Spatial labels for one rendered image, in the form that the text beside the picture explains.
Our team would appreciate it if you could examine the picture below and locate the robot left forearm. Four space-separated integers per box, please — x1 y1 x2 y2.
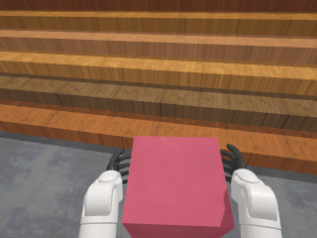
78 170 123 238

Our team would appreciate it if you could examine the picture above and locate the robot right forearm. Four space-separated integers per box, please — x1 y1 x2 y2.
231 169 282 238

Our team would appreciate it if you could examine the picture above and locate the robot right hand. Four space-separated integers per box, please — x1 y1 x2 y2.
220 144 247 183

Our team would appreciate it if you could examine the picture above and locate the carton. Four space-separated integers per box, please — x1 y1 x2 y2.
122 136 235 238

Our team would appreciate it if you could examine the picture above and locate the robot left hand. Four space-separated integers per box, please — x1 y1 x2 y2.
106 148 132 184

